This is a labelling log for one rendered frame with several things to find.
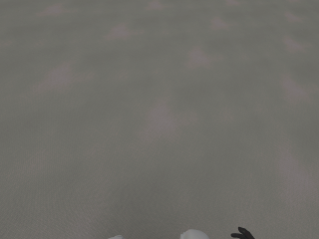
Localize right robot hand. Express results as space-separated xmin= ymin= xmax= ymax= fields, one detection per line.
xmin=230 ymin=227 xmax=255 ymax=239

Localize right robot thigh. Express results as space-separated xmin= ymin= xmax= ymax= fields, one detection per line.
xmin=179 ymin=229 xmax=209 ymax=239

